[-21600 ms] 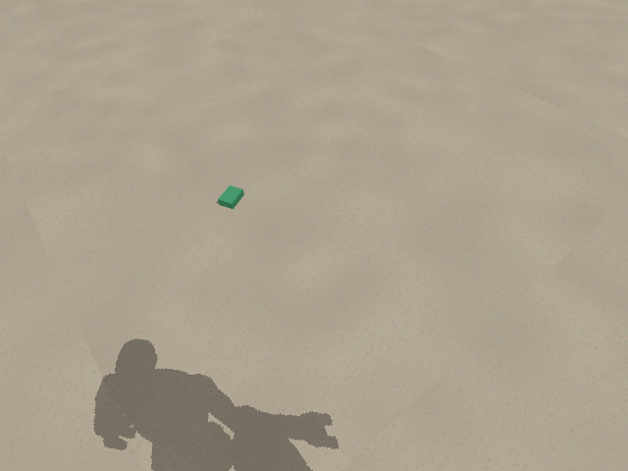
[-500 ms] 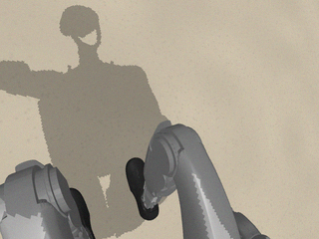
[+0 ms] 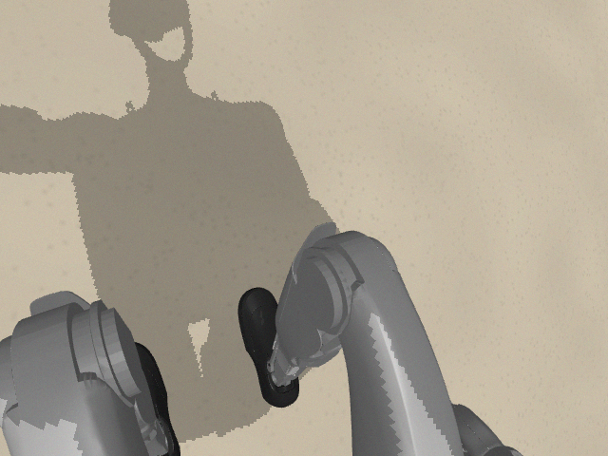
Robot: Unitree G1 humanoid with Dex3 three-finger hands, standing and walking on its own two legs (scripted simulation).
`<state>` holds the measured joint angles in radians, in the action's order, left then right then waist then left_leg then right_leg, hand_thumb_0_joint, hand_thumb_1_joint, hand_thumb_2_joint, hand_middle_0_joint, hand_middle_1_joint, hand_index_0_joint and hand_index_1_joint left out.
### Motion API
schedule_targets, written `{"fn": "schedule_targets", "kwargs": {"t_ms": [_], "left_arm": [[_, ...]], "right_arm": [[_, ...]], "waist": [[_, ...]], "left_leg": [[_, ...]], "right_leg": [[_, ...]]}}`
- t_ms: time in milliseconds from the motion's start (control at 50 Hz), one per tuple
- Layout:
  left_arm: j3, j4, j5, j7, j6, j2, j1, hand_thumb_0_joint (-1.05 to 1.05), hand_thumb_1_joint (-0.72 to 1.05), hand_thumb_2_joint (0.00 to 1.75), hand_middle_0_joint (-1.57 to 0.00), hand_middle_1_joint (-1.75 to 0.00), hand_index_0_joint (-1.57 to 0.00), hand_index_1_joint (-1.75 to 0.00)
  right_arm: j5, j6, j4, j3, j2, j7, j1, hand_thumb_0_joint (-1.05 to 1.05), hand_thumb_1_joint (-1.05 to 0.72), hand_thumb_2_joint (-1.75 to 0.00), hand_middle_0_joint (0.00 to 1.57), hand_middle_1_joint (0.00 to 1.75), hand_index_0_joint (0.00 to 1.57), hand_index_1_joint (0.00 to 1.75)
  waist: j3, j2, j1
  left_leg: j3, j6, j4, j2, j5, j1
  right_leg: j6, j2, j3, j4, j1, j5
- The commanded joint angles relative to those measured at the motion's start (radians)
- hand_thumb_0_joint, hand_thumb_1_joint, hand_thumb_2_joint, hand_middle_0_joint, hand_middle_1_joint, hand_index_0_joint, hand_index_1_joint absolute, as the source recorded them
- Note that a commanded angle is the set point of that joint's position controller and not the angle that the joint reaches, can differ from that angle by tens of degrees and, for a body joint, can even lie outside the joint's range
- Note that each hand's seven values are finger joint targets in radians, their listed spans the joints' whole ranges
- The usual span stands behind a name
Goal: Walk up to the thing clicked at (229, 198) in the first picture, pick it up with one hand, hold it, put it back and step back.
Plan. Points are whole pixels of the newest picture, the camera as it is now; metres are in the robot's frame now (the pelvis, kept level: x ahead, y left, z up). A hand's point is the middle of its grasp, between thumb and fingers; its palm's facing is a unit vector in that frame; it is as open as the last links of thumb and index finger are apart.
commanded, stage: approach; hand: left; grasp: from above
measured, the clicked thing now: out of the picture +0.49 +0.37 -0.30
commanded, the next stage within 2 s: rest palm in 0.58 s
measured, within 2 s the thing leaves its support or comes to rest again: neither
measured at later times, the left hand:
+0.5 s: hand out of the picture +0.46 +0.38 -0.19, palm faces -0.57 -0.13 -0.81, open 13.8 cm
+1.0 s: hand out of the picture +0.46 +0.37 -0.20, palm faces -0.53 -0.11 -0.84, open 14.3 cm
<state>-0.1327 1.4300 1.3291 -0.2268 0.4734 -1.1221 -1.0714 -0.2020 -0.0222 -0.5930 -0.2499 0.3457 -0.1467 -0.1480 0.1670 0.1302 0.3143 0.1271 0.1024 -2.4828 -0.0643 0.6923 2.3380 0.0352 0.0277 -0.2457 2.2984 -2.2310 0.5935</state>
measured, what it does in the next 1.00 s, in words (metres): stands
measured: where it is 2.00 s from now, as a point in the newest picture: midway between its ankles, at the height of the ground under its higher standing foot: (216, 397)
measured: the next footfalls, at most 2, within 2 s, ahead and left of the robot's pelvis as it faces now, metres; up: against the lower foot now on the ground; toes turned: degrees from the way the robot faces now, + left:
none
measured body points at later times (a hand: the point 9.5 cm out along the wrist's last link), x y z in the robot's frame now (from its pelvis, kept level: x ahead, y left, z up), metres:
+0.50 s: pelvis +0.00 +0.00 +0.00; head +0.28 +0.12 +0.33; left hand +0.48 +0.39 -0.14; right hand +0.05 -0.26 -0.07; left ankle +0.07 +0.10 -0.28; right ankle +0.13 -0.10 -0.28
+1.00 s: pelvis +0.00 +0.00 +0.00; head +0.27 +0.11 +0.34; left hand +0.48 +0.38 -0.16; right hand +0.05 -0.26 -0.07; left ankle +0.07 +0.10 -0.28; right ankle +0.13 -0.10 -0.28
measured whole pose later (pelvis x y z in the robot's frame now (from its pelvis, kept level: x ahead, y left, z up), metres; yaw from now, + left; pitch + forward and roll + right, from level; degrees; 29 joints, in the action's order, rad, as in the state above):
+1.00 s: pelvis +0.00 +0.00 +0.00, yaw +0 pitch +31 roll -13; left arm -0.13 1.57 1.31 -0.29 0.29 -1.09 -1.09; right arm -0.17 -0.07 -0.61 -0.24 0.33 -0.17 -0.14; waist 0.13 0.08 0.35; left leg 0.10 0.11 -2.47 -0.06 0.67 2.37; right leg 0.02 0.03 -0.22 2.30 -2.27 0.58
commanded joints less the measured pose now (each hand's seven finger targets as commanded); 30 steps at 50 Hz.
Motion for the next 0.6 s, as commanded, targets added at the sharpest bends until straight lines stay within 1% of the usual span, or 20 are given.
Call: {"fn": "schedule_targets", "kwargs": {"t_ms": [0,40,60,80,100,120,140,160,180,220,280,340,400,420,440,500,520,540,560,580], "left_arm": [[-0.084,-0.209,0.025,-0.178,0.026,-0.337,-0.324,0.0,-0.57,1.03,-0.08,-0.96,-0.06,-0.98],[-0.085,-0.181,0.05,-0.224,-0.017,-0.322,-0.324,0.0,-0.58,1.06,-0.09,-0.93,-0.06,-0.96],[-0.094,-0.17,0.058,-0.242,-0.041,-0.323,-0.311,0.0,-0.57,1.08,-0.11,-0.91,-0.07,-0.95],[-0.076,-0.132,0.066,-0.248,-0.069,-0.287,-0.318,0.0,-0.55,1.09,-0.11,-0.93,-0.08,-0.96],[-0.059,-0.105,0.061,-0.25,-0.097,-0.258,-0.296,0.0,-0.54,1.06,-0.11,-0.92,-0.08,-0.95],[-0.045,-0.08,0.054,-0.249,-0.123,-0.235,-0.303,0.0,-0.55,1.05,-0.1,-0.93,-0.07,-0.95],[-0.043,-0.074,0.056,-0.238,-0.146,-0.227,-0.307,0.0,-0.54,1.02,-0.09,-0.94,-0.07,-0.96],[-0.078,-0.039,0.047,-0.231,-0.17,-0.27,-0.282,0.0,-0.55,1.02,-0.08,-0.95,-0.06,-0.97],[-0.094,-0.036,0.045,-0.214,-0.189,-0.282,-0.266,0.0,-0.54,1.02,-0.09,-0.94,-0.07,-0.96],[-0.083,-0.01,0.02,-0.161,-0.217,-0.239,-0.249,0.0,-0.52,1.0,-0.1,-0.96,-0.09,-0.97],[-0.036,-0.021,-0.038,-0.056,-0.233,-0.176,-0.263,0.0,-0.51,0.97,-0.09,-1.0,-0.09,-1.0],[0.029,-0.037,-0.055,0.031,-0.194,-0.153,-0.258,0.0,-0.47,0.94,-0.13,-0.98,-0.13,-0.98],[0.044,-0.075,-0.084,0.068,-0.11,-0.177,-0.284,0.0,-0.43,0.9,-0.16,-0.97,-0.17,-0.96],[0.039,-0.085,-0.092,0.066,-0.074,-0.2,-0.303,0.0,-0.41,0.88,-0.17,-0.96,-0.18,-0.95],[0.018,-0.12,-0.094,0.053,-0.035,-0.25,-0.33,0.0,-0.42,0.89,-0.16,-0.96,-0.17,-0.95],[-0.056,-0.202,-0.028,-0.026,0.039,-0.369,-0.343,0.0,-0.45,0.91,-0.14,-0.96,-0.15,-0.95],[-0.062,-0.182,-0.007,-0.064,0.043,-0.364,-0.32,0.0,-0.46,0.91,-0.13,-0.97,-0.13,-0.96],[-0.066,-0.202,-0.001,-0.103,0.046,-0.338,-0.337,0.0,-0.47,0.93,-0.12,-0.96,-0.13,-0.95],[-0.065,-0.19,0.013,-0.139,0.041,-0.329,-0.328,0.0,-0.47,0.93,-0.12,-0.95,-0.12,-0.95],[-0.063,-0.168,0.023,-0.17,0.026,-0.317,-0.341,0.0,-0.48,0.96,-0.14,-0.92,-0.13,-0.93]], "right_arm": [[-0.022,0.007,-0.017,0.115,0.29,0.012,-0.189,0.0,-0.9,-0.9,0.2,0.3,0.2,0.3],[-0.016,-0.002,-0.023,0.121,0.281,0.007,-0.196,0.0,-0.9,-0.9,0.2,0.3,0.2,0.3],[-0.006,-0.005,-0.032,0.128,0.281,0.005,-0.187,0.0,-0.9,-0.9,0.2,0.3,0.2,0.3],[-0.004,-0.012,-0.03,0.135,0.285,0.002,-0.2,0.0,-0.9,-0.9,0.2,0.3,0.2,0.3],[0.007,-0.018,-0.031,0.136,0.284,-0.002,-0.185,0.0,-0.9,-0.9,0.2,0.3,0.2,0.3],[0.013,-0.025,-0.034,0.141,0.293,-0.006,-0.192,0.0,-0.9,-0.9,0.2,0.3,0.2,0.3],[0.017,-0.033,-0.023,0.143,0.299,-0.009,-0.185,0.0,-0.89,-0.89,0.2,0.3,0.2,0.3],[0.022,-0.034,-0.036,0.15,0.306,-0.008,-0.198,0.0,-0.89,-0.89,0.2,0.3,0.2,0.3],[0.024,-0.033,-0.038,0.152,0.308,-0.009,-0.218,0.0,-0.89,-0.89,0.2,0.3,0.2,0.3],[0.03,-0.033,-0.028,0.152,0.293,-0.015,-0.218,0.0,-0.9,-0.9,0.2,0.3,0.2,0.3],[0.047,-0.025,-0.011,0.139,0.279,-0.011,-0.211,0.0,-0.9,-0.9,0.2,0.3,0.2,0.3],[0.054,-0.011,-0.015,0.128,0.282,0.003,-0.21,0.0,-0.9,-0.9,0.2,0.3,0.2,0.3],[0.042,-0.011,-0.007,0.102,0.295,0.014,-0.205,0.0,-0.91,-0.9,0.2,0.3,0.2,0.3],[0.033,-0.011,-0.003,0.094,0.295,0.018,-0.203,0.0,-0.9,-0.9,0.2,0.3,0.2,0.3],[0.025,-0.01,-0.003,0.086,0.294,0.022,-0.199,0.0,-0.9,-0.9,0.2,0.3,0.2,0.3],[-0.002,0.008,-0.008,0.077,0.297,0.026,-0.208,0.0,-0.9,-0.9,0.2,0.3,0.2,0.3],[-0.009,0.015,0.014,0.067,0.287,0.022,-0.189,0.0,-0.9,-0.9,0.2,0.3,0.2,0.3],[-0.015,0.022,-0.01,0.09,0.297,0.02,-0.213,0.0,-0.9,-0.9,0.2,0.3,0.2,0.3],[-0.017,0.021,-0.009,0.09,0.282,0.017,-0.193,0.0,-0.9,-0.9,0.2,0.3,0.2,0.3],[-0.018,0.015,-0.02,0.095,0.28,0.015,-0.2,0.0,-0.9,-0.9,0.2,0.3,0.2,0.3]], "waist": [[-0.852,-0.67,0.01],[-0.825,-0.701,0.01],[-0.822,-0.731,-0.005],[-0.801,-0.706,0.015],[-0.781,-0.701,0.009],[-0.744,-0.677,0.025],[-0.722,-0.66,0.038],[-0.711,-0.625,0.029],[-0.714,-0.606,0.034],[-0.682,-0.558,0.044],[-0.657,-0.458,0.075],[-0.648,-0.384,0.093],[-0.649,-0.377,0.09],[-0.658,-0.381,0.088],[-0.697,-0.429,0.064],[-0.838,-0.614,0.013],[-0.851,-0.636,0.001],[-0.858,-0.658,0.03],[-0.855,-0.67,0.019],[-0.835,-0.665,0.03]], "left_leg": [[0.048,-0.098,0.265,0.008,-0.355,-0.753],[0.05,-0.1,0.281,0.009,-0.371,-0.745],[0.054,-0.104,0.294,0.01,-0.385,-0.738],[0.075,-0.104,0.295,0.011,-0.395,-0.739],[0.072,-0.102,0.305,0.012,-0.378,-0.714],[0.084,-0.101,0.309,0.014,-0.364,-0.689],[0.082,-0.099,0.309,0.013,-0.351,-0.673],[0.071,-0.092,0.307,0.015,-0.303,-0.625],[0.064,-0.088,0.309,0.016,-0.286,-0.603],[0.056,-0.08,0.316,0.019,-0.226,-0.537],[0.032,-0.057,0.306,0.028,-0.135,-0.434],[0.012,-0.05,0.272,0.035,-0.138,-0.399],[0.018,-0.059,0.252,0.037,-0.159,-0.429],[0.03,-0.064,0.249,0.033,-0.159,-0.447],[0.031,-0.071,0.252,0.03,-0.162,-0.488],[0.048,-0.095,0.249,0.02,-0.301,-0.692],[0.055,-0.1,0.254,0.019,-0.331,-0.718],[0.063,-0.104,0.26,0.015,-0.367,-0.754],[0.059,-0.102,0.267,0.009,-0.37,-0.77],[0.056,-0.098,0.267,0.009,-0.364,-0.753]], "right_leg": [[0.001,-0.078,0.034,-0.15,0.275,-0.205],[0.002,-0.079,0.03,-0.141,0.223,-0.213],[0.005,-0.078,0.026,-0.137,0.205,-0.221],[0.0,-0.072,0.024,-0.127,0.162,-0.221],[0.004,-0.073,0.018,-0.129,0.143,-0.208],[-0.001,-0.065,0.016,-0.13,0.121,-0.203],[-0.003,-0.062,0.021,-0.14,0.116,-0.194],[-0.002,-0.058,0.026,-0.153,0.132,-0.174],[-0.003,-0.055,0.033,-0.163,0.152,-0.174],[-0.003,-0.049,0.044,-0.175,0.181,-0.156],[-0.005,-0.049,0.052,-0.211,0.219,-0.109],[-0.01,-0.053,0.056,-0.224,0.282,-0.11],[-0.008,-0.055,0.054,-0.23,0.312,-0.107],[-0.006,-0.058,0.045,-0.229,0.318,-0.097],[-0.004,-0.063,0.046,-0.225,0.336,-0.095],[0.006,-0.07,0.044,-0.18,0.332,-0.175],[0.01,-0.073,0.041,-0.163,0.31,-0.183],[0.005,-0.077,0.032,-0.157,0.299,-0.204],[0.003,-0.082,0.03,-0.148,0.275,-0.2],[-0.001,-0.084,0.027,-0.15,0.254,-0.2]]}}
